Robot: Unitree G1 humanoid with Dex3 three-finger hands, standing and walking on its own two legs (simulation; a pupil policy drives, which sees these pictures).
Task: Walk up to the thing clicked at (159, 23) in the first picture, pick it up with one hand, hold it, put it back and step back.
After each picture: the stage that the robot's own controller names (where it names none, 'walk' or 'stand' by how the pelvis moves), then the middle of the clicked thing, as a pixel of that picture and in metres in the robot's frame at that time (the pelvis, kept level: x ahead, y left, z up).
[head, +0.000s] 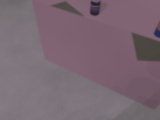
stand; out of the picture +0.78 -0.46 +0.03
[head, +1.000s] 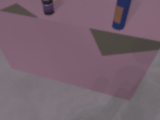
rise first; (122, 6) +0.79 -0.16 +0.06
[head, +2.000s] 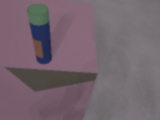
walk; (41, 37) +0.52 +0.17 +0.06
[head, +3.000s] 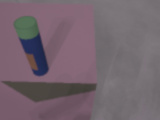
stand; (34, 50) +0.46 +0.20 +0.06
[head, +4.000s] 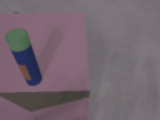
stand; (26, 60) +0.44 +0.22 +0.04
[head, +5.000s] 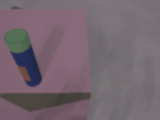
stand; (26, 61) +0.42 +0.22 +0.03
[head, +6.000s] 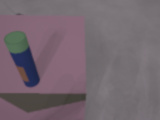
stand; (24, 62) +0.44 +0.24 +0.03
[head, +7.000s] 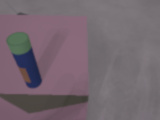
stand; (27, 63) +0.43 +0.23 +0.03
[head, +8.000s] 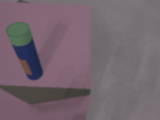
rise first; (27, 55) +0.44 +0.22 +0.03
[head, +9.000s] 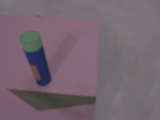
rise first; (37, 61) +0.44 +0.22 +0.03
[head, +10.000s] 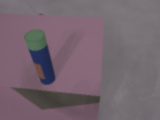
go down; (42, 60) +0.45 +0.21 +0.03
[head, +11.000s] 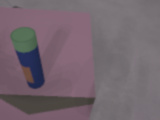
go down; (30, 62) +0.42 +0.19 +0.05
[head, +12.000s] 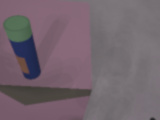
close in; (25, 52) +0.44 +0.19 +0.06
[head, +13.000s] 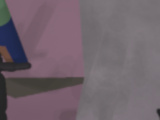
close; (7, 40) +0.45 +0.22 +0.10
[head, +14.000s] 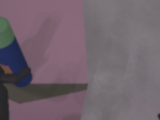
lift; (11, 58) +0.39 +0.21 +0.09
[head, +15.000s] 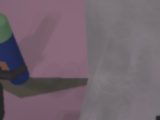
lift; (8, 55) +0.40 +0.22 +0.09
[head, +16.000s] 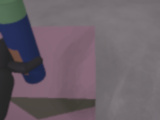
lift; (22, 45) +0.33 +0.17 +0.25
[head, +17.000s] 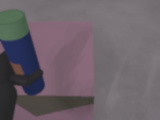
hold; (24, 58) +0.33 +0.17 +0.19
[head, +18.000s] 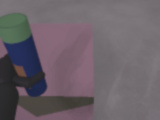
hold; (26, 61) +0.33 +0.17 +0.19
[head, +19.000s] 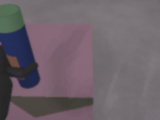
crouch; (19, 52) +0.35 +0.19 +0.20
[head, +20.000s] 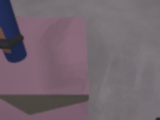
lower; (4, 24) +0.44 +0.22 +0.22
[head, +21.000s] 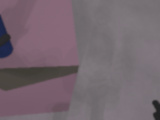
lower; out of the picture +0.49 +0.23 +0.12
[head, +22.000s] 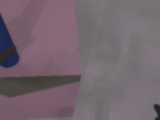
lower; out of the picture +0.46 +0.23 +0.10
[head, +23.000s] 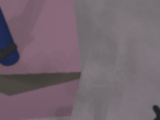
lower; out of the picture +0.47 +0.22 +0.11
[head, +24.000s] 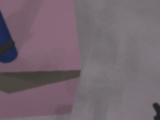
lower; out of the picture +0.48 +0.23 +0.11
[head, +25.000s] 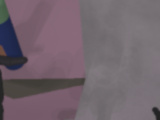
open; (4, 39) +0.45 +0.21 +0.10
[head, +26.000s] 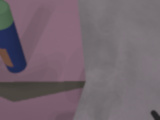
sink last; (7, 42) +0.45 +0.21 +0.09
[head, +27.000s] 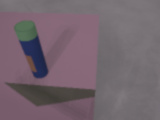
stand; (33, 52) +0.47 +0.23 +0.07
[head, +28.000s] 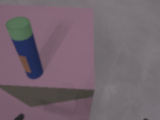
stand; (27, 52) +0.45 +0.22 +0.07
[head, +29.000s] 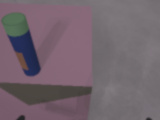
stand; (24, 48) +0.45 +0.23 +0.09
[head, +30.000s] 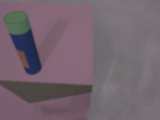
stand; (26, 47) +0.46 +0.22 +0.08
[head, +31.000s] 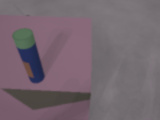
walk; (31, 58) +0.47 +0.23 +0.03
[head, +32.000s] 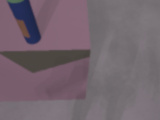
walk; (24, 16) +0.57 +0.22 +0.06
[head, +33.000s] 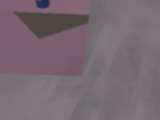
walk; out of the picture +0.83 +0.23 +0.06
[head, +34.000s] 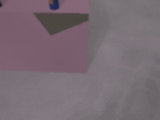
stand; out of the picture +1.07 +0.26 +0.04
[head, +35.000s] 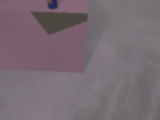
stand; out of the picture +1.06 +0.23 +0.03
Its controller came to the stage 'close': yes
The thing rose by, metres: 0.19
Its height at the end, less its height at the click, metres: +0.00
